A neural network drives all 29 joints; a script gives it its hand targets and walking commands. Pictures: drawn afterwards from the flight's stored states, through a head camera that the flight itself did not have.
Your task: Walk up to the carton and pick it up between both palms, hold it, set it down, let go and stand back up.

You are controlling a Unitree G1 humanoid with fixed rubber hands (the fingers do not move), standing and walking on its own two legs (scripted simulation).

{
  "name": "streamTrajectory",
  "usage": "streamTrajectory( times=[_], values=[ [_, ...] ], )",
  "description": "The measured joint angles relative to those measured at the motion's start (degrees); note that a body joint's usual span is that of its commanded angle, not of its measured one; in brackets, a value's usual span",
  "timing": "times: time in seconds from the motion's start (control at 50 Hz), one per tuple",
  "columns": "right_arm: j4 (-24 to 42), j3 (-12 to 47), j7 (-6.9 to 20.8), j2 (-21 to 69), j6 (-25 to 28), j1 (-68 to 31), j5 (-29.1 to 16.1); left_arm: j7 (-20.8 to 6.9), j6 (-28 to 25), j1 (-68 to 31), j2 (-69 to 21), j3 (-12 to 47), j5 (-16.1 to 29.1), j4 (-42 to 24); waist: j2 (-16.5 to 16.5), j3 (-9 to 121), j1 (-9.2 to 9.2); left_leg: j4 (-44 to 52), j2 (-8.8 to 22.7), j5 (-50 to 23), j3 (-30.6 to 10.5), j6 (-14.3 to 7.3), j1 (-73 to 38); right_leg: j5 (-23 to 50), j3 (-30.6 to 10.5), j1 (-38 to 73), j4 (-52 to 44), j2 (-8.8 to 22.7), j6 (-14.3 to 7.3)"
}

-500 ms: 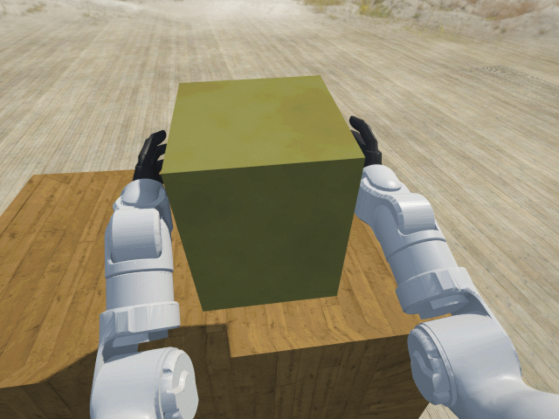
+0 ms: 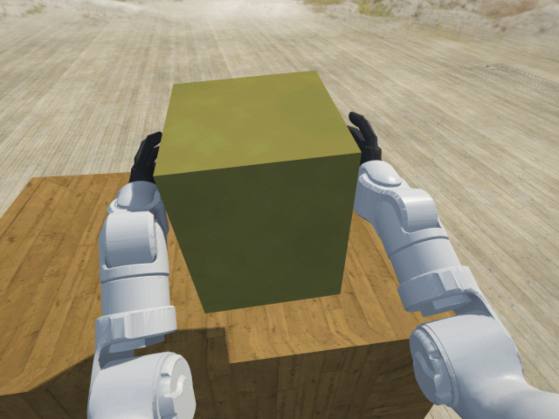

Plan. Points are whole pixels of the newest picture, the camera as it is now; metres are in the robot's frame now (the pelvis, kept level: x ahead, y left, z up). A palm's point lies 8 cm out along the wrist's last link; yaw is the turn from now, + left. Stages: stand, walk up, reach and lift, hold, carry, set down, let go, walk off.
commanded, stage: hold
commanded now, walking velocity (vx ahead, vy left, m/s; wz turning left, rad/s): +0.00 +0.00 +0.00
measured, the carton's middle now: (259, 193) +0.39 +0.01 +0.20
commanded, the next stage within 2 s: none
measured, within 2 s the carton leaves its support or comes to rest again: neither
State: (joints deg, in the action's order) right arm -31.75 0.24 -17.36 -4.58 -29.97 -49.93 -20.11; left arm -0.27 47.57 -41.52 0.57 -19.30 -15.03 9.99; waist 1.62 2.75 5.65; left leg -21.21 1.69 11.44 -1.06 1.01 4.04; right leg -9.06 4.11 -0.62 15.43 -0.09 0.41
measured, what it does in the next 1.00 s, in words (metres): stands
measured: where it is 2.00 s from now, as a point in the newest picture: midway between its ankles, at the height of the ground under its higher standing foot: outside the picture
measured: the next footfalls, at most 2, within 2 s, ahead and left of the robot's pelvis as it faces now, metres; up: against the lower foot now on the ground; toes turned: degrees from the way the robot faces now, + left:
none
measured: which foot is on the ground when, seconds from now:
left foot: down 0.00-1.00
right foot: down 0.00-1.00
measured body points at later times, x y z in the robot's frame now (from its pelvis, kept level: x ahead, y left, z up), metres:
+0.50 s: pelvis -0.01 +0.00 +0.00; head -0.07 +0.02 +0.45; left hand +0.38 +0.16 +0.23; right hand +0.38 -0.14 +0.25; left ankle +0.01 +0.12 -0.75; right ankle +0.00 -0.12 -0.75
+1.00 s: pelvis -0.01 +0.00 +0.00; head -0.06 +0.02 +0.45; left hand +0.38 +0.16 +0.23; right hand +0.38 -0.14 +0.25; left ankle +0.01 +0.12 -0.75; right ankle +0.00 -0.12 -0.75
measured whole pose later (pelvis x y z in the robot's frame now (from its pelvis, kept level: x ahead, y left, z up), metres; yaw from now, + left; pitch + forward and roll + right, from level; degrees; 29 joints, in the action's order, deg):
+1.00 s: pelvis -0.01 +0.00 +0.00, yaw +0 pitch -6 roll -1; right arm -33.6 -0.1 -17.4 -4.6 -30.3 -51.3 -19.9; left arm -0.6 47.2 -43.0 1.2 -19.5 -15.0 12.3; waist 1.7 3.2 5.7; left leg -21.0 1.6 10.8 -1.4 1.1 4.7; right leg -8.8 4.3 -1.3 15.7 -0.1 0.3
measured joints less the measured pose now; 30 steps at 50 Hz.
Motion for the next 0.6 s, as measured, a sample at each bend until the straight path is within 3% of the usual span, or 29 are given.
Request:
streamTrajectory(
  times=[0.36, 0.6],
  values=[
    [1.18, -0.18, 0.02, 0.17, -0.7, 0.28, 0.4, 0.03, 0.61, 0.16, -0.49, -0.46, -0.17, -1.37, -0.07, -0.42, -0.43, 0.19, 0.07, -0.4, 0.13, 0.01, -0.18, 0.28, -0.18, -0.03, 0.13, -0.07, -0.11],
    [-2.09, -1.79, 0.54, 0.75, -0.57, -1.59, 2.0, -0.45, -0.13, -2.14, 0.44, -0.83, -0.48, 2.79, 0.16, 0.0, -0.13, 0.63, -0.09, -1.12, -0.16, 0.01, 0.09, 0.39, 0.09, -0.62, 0.61, 0.07, -0.23]
  ],
)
